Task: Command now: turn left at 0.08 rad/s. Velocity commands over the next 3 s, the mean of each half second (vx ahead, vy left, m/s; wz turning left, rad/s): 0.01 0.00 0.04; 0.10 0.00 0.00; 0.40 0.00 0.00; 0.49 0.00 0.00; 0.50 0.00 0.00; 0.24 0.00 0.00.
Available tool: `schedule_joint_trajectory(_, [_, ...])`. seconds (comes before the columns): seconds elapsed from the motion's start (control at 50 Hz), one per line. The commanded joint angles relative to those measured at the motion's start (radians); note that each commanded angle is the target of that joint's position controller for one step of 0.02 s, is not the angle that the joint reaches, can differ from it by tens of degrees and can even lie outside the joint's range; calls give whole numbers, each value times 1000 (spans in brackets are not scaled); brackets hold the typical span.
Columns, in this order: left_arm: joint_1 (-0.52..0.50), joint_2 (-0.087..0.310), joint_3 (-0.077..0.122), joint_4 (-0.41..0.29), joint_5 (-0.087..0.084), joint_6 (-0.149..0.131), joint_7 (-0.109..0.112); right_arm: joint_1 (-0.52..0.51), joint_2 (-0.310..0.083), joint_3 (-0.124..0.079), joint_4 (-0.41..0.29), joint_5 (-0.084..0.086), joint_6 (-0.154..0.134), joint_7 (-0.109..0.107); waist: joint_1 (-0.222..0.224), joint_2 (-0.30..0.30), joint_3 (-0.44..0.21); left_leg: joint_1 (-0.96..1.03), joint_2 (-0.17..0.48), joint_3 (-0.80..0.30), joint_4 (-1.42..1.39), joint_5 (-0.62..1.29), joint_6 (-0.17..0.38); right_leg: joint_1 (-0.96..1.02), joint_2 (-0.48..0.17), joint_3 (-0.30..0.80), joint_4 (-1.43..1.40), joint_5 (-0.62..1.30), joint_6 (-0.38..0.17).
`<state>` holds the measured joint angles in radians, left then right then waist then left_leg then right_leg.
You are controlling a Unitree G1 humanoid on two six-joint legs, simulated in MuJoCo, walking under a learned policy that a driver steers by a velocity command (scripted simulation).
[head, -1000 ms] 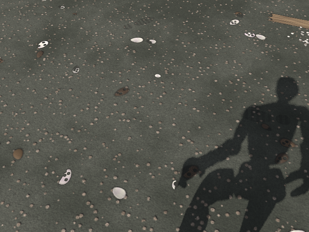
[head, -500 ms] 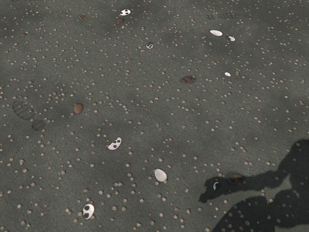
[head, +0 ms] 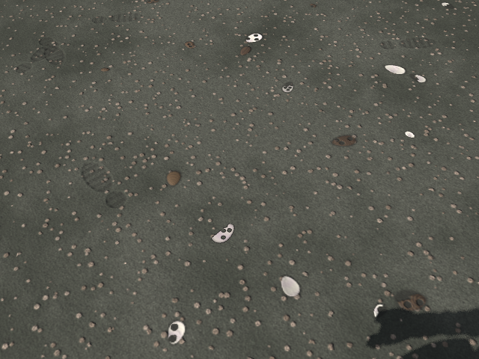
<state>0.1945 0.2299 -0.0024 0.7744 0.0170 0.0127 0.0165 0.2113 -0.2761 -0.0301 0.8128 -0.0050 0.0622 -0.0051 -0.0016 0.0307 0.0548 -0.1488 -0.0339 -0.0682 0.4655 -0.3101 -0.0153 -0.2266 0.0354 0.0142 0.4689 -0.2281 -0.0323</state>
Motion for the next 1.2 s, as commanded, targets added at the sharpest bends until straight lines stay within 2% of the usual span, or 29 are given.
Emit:
schedule_joint_trajectory(0.02, [25, 136, 37, -35, -5, -16, -3, 42, -120, -16, -19, -22, -33, -20, 3, -84, -122, 163, 113, -106, -166, 247, 35, -11, -162, 168, -51, 262, -36])
schedule_joint_trajectory(0.04, [37, 107, 31, -29, -14, -16, -6, -15, -143, -18, -4, -12, -38, -17, 52, 48, -75, 27, 144, -133, -121, 274, 69, 33, -82, 96, -108, 110, -17])
schedule_joint_trajectory(0.06, [13, 126, 33, -5, -6, -12, -2, -34, -98, -7, -5, -9, -46, -9, 24, 34, -57, -34, 141, -136, -132, 213, 74, 95, -78, 88, -109, 84, -7])
schedule_joint_trajectory(0.08, [1, 138, 39, 9, -5, -9, -1, -29, -84, 0, 5, -11, -53, -8, 13, 17, -34, -51, 124, -121, -143, 182, 67, 98, -82, 92, -99, 100, -10])
schedule_joint_trajectory(0.14, [14, 134, 40, 44, -4, -10, -3, 8, -93, 4, 57, -7, -62, -21, 12, 39, -35, -34, 106, -105, -152, 208, 60, 114, -102, 100, -96, 183, -16])
schedule_joint_trajectory(0.42, [51, 108, 27, 232, -8, -8, 7, 26, -71, 22, 197, -4, -69, -29, 10, -25, -7, -24, 107, -100, -185, 172, 78, 103, -106, 98, -135, 151, 7])
schedule_joint_trajectory(0.46, [60, 109, 28, 246, -3, -5, 6, 53, -93, 13, 214, -5, -63, -29, 2, 4, -18, -29, 94, -117, -210, -93, 102, 80, -61, 59, -83, -48, -1])
schedule_joint_trajectory(0.48, [54, 112, 31, 242, 2, -2, 4, 69, -120, 1, 219, -6, -56, -28, -7, 43, 3, -41, 105, -158, -228, -283, 133, 18, -23, 25, -17, -184, -10])
schedule_joint_trajectory(0.5, [33, 92, 26, 236, 9, -2, 1, 70, -116, -1, 220, -7, -52, -27, -13, 62, 65, -77, 145, -213, -263, -339, 155, -44, -13, 11, 24, -172, -11])
schedule_joint_trajectory(0.54, [53, 39, 9, 247, 9, -10, 2, 32, -63, 15, 217, -8, -57, -30, 19, 50, 112, -154, 179, -222, -270, -227, 153, -7, -42, 29, -9, -49, -11])
schedule_joint_trajectory(0.56, [77, 42, 7, 261, 8, -17, 5, 11, -50, 20, 214, -12, -63, -31, 33, 32, 98, -161, 153, -182, -233, -85, 131, 47, -63, 62, -55, 24, -11])
schedule_joint_trajectory(0.6, [90, 108, 20, 280, -2, -30, 12, 57, -36, 23, 231, -13, -76, -31, 6, -61, 44, -54, 78, -74, -142, 232, 93, 77, -107, 116, -79, 226, -20])
schedule_joint_trajectory(0.62, [103, 95, 16, 286, -6, -34, 14, 84, -42, 23, 246, -8, -78, -33, 2, -49, 1, -5, 78, -65, -125, 296, 88, 101, -115, 115, -75, 296, -23])
schedule_joint_trajectory(0.66, [108, 84, 12, 293, -8, -34, 20, 104, -41, 24, 264, 2, -76, -38, -1, -52, -30, 44, 84, -56, -115, 342, 74, 122, -120, 109, -72, 359, -24])
schedule_joint_trajectory(0.82, [112, 59, 10, 321, -11, -22, 30, 115, -14, 32, 302, -1, -62, -45, -1, -41, -21, 44, 96, -44, -119, 337, 57, 147, -118, 101, -83, 381, -25])
schedule_joint_trajectory(0.86, [122, 72, 20, 329, -9, -17, 28, 124, -16, 28, 308, -7, -60, -45, 2, -47, -35, 23, 62, -21, -93, 122, 72, 152, -89, 93, -75, 155, -46])
schedule_joint_trajectory(0.9, [146, 93, 38, 333, -1, -5, 21, 108, -10, 24, 298, -20, -56, -37, 20, -71, 27, -95, 19, -9, -17, -170, 103, 103, -89, 153, -94, -277, -97])
schedule_joint_trajectory(0.94, [228, 119, 55, 351, 1, -3, 14, 71, 27, 30, 265, -35, -68, -23, 54, -149, 111, -268, -12, 36, 121, -264, 112, 103, -195, 352, -195, -542, -175])
schedule_joint_trajectory(0.96, [266, 133, 63, 361, 2, -7, 12, 58, 41, 33, 245, -39, -81, -16, 57, -186, 129, -341, -9, 75, 203, -236, 115, 122, -269, 462, -246, -593, -221])
schedule_joint_trajectory(0.98, [279, 128, 67, 362, 6, -13, 9, 22, 33, 30, 223, -39, -94, -11, 65, -180, 150, -373, 10, 88, 256, -208, 115, 106, -319, 527, -282, -569, -252])
schedule_joint_trajectory(1.02, [242, 131, 72, 342, 17, -31, 2, -3, 16, 21, 196, -29, -118, 1, 47, -154, 136, -369, 49, 65, 305, -194, 120, 79, -342, 522, -297, -451, -257])
schedule_joint_trajectory(1.04, [207, 128, 74, 329, 12, -37, 0, 15, 14, 17, 192, -22, -127, 8, 23, -148, 118, -318, 59, 66, 263, -170, 122, 55, -326, 465, -291, -392, -233])
schedule_joint_trajectory(1.08, [93, 117, 74, 292, -10, -40, -5, 164, 41, 14, 237, -7, -140, 15, -73, -130, 82, 10, 18, 127, 51, -18, 126, -138, -227, 275, -224, -294, -159])
schedule_joint_trajectory(1.1, [50, 98, 70, 272, -9, -43, -6, 278, 32, 3, 283, -4, -139, 11, -119, -80, 68, 198, -14, 116, -25, 7, 123, -262, -156, 188, -121, -264, -123])
schedule_joint_trajectory(1.12, [14, 44, 54, 243, -6, -54, -11, 393, -36, -18, 307, -22, -142, 1, -164, 105, 38, 332, 148, -146, -177, -153, 147, -397, -53, 53, 141, -243, -75])
schedule_joint_trajectory(1.14, [2, 19, 48, 198, -1, -63, -16, 501, -135, -44, 328, -18, -138, 1, -174, 298, 19, 360, 380, -559, -345, -342, 230, -529, 43, -67, 427, -315, -47])
schedule_joint_trajectory(1.16, [-2, 80, 61, 200, 26, -63, -21, 416, -91, -34, 312, -21, -127, -4, -109, 143, 99, 264, 402, -563, -334, -339, 254, -562, -20, -7, 582, -305, -64])
schedule_joint_trajectory(1.18, [7, 55, 57, 210, 24, -70, -29, 327, -52, -24, 275, -21, -132, -3, -66, 43, 136, 206, 367, -471, -323, -264, 245, -565, -60, 17, 631, -206, -72])
schedule_joint_trajectory(1.2, [22, 38, 53, 222, 16, -80, -34, 286, -31, -16, 256, -20, -142, 0, -41, 0, 132, 194, 316, -361, -314, -44, 217, -532, -81, 20, 631, -126, -67])
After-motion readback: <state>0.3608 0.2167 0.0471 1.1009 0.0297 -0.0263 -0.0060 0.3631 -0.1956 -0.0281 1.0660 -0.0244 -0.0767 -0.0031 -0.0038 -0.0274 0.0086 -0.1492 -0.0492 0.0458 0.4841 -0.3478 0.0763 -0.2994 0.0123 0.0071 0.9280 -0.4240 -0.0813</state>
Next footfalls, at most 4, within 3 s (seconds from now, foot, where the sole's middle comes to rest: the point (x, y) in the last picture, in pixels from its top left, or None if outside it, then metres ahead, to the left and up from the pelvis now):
0.02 left None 0.01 0.12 -0.78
1.10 left None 0.10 0.11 -0.78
1.56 right None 0.45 -0.03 -0.78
2.12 left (217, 269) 0.76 0.13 -0.78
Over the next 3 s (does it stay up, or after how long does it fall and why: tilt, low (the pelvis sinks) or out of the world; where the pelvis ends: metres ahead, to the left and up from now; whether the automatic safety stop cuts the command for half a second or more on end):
stays up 0.96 0.02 0.00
